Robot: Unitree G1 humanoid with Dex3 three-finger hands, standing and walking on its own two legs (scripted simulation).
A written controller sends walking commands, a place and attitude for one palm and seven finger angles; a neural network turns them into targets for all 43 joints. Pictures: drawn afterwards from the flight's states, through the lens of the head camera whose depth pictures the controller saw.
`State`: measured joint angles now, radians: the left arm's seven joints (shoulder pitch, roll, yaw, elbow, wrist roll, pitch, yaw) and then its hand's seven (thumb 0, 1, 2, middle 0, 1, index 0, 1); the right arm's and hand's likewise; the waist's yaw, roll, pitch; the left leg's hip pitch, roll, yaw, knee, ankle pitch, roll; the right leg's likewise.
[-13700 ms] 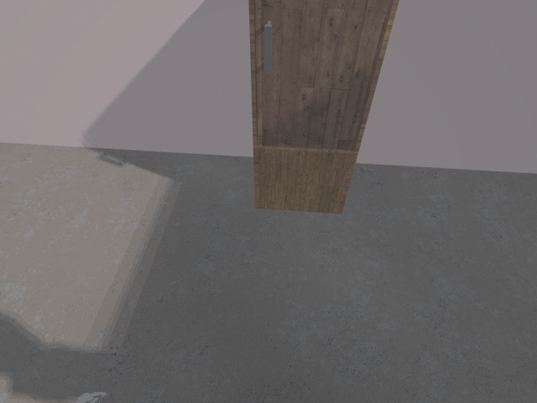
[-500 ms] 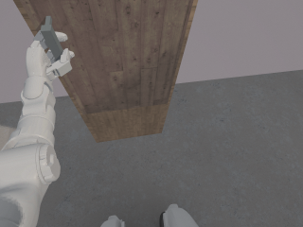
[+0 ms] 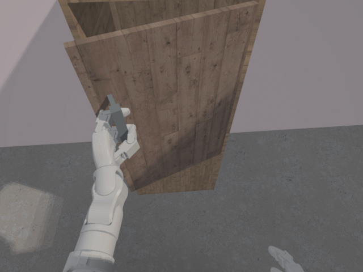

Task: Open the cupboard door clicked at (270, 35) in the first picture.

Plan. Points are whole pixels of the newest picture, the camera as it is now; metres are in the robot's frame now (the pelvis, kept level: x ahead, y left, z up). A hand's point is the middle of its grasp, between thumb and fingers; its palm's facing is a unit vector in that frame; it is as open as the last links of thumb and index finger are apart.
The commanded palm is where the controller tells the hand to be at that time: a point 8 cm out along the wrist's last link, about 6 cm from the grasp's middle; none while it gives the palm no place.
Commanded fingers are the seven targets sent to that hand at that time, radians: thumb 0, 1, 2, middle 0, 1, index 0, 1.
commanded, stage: pull the door open along its arc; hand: left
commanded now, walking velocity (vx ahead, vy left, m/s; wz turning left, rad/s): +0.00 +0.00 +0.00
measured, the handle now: (119, 123) +0.42 +0.15 +0.09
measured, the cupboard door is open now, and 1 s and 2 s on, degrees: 21 39 41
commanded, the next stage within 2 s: open thumb and fingers to let go in 0.42 s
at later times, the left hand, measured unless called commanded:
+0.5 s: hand (171, 177) +0.29 +0.03 +0.09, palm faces +0.31 -0.95 -0.05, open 6.4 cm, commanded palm +0.25 +0.07 +0.08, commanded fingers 0.00 0.90 0.90 -0.40 -1.35 -0.40 -1.35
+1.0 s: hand (165, 172) +0.30 +0.04 +0.09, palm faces +0.44 -0.90 -0.04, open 11.9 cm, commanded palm +0.25 +0.07 +0.08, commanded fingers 0.00 -0.50 0.30 -0.28 -1.05 -0.28 -1.05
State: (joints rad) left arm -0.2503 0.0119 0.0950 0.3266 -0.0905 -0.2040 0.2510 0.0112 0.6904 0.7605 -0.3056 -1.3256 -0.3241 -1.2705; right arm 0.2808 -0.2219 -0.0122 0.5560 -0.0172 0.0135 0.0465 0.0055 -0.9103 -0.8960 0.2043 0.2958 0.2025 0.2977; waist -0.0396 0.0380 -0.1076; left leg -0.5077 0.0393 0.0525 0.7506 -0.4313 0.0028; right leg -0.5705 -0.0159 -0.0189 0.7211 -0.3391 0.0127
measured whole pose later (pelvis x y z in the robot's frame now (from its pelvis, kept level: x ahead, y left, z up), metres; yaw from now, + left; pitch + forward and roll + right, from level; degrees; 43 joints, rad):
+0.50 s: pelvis +0.01 -0.04 +0.00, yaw +4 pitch +4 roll +0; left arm 0.14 -0.05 -0.33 -0.11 0.04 0.09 0.55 0.02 0.65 0.72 -0.31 -1.24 -0.33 -1.32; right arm 0.12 -0.16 0.02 0.56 -0.06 0.10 0.05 0.01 -0.91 -0.90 0.21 0.30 0.20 0.30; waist -0.02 0.06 -0.08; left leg -0.35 0.05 -0.03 0.73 -0.44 -0.05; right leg -0.40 -0.01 -0.10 0.73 -0.40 -0.04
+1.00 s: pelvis -0.03 -0.04 +0.00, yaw +4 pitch +4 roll +0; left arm -0.14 -0.13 -0.20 0.23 0.08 -0.06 0.65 0.00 -0.18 0.43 -0.33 -1.23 -0.32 -1.24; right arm 0.17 -0.19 0.00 0.64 -0.07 0.04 -0.01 0.01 -0.91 -0.90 0.20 0.30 0.20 0.30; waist -0.01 0.04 -0.06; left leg -0.43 0.03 -0.03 0.74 -0.38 -0.04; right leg -0.48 -0.03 -0.10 0.75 -0.34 -0.04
